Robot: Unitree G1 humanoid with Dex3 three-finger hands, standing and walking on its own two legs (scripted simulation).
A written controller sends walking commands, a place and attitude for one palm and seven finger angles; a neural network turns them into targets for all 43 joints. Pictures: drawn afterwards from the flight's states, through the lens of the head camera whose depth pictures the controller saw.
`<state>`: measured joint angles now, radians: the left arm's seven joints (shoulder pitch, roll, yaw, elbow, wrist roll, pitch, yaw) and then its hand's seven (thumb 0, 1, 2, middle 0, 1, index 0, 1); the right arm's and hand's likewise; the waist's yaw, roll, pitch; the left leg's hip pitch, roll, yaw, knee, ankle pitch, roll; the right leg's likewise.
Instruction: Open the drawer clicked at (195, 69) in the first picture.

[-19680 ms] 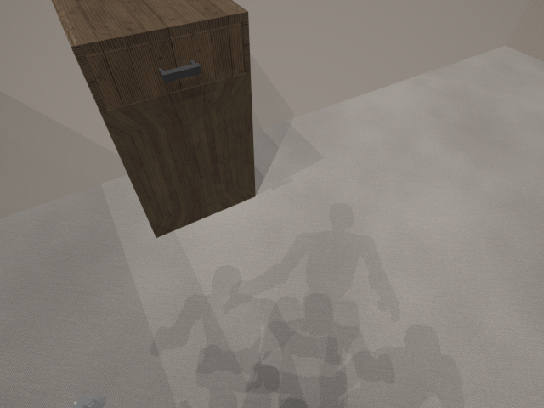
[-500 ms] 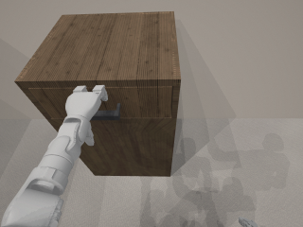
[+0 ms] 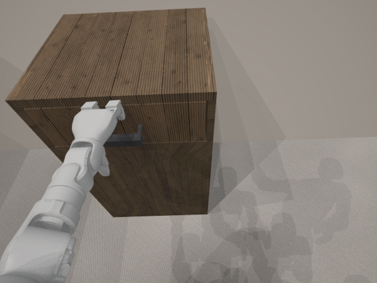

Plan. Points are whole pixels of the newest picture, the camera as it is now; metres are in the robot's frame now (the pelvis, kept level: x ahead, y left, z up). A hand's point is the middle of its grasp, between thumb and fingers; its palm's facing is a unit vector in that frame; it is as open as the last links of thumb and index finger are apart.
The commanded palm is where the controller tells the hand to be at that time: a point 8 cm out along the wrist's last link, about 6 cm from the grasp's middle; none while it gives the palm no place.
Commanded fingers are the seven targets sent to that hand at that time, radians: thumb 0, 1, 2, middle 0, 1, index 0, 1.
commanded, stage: re-aim the fingers above the handle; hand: left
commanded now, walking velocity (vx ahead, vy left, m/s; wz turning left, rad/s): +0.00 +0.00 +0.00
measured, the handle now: (120, 134) +0.49 +0.20 -0.01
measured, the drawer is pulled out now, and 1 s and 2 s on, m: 0.00 0.00 0.00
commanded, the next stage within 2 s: lower the fingers behind the handle in 1.44 s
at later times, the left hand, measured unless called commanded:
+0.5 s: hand (103, 137) +0.43 +0.21 +0.05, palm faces -0.01 -0.03 -1.00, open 13.8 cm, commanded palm +0.40 +0.21 +0.11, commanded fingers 0.00 -0.50 0.30 -0.30 -1.20 -0.30 -1.20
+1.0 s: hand (106, 138) +0.43 +0.20 +0.05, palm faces -0.03 -0.03 -1.00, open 13.8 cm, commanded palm +0.40 +0.21 +0.11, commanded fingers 0.00 -0.50 0.30 -0.30 -1.20 -0.30 -1.20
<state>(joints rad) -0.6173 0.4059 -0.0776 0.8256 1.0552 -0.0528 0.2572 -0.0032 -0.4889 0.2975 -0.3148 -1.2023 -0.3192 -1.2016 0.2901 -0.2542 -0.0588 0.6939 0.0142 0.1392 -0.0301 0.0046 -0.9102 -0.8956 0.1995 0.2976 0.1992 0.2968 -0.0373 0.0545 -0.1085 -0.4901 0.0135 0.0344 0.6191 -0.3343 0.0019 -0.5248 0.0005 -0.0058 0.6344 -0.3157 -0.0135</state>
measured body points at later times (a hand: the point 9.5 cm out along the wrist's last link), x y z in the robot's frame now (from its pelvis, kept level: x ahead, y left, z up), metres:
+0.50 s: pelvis +0.00 +0.01 +0.00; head +0.05 -0.01 +0.45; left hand +0.43 +0.21 +0.10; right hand +0.07 -0.26 -0.14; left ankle -0.03 +0.12 -0.72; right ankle -0.01 -0.11 -0.72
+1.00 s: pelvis +0.00 +0.00 +0.00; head +0.05 -0.03 +0.45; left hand +0.42 +0.20 +0.10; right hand +0.09 -0.26 -0.14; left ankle -0.03 +0.12 -0.72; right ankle -0.01 -0.11 -0.72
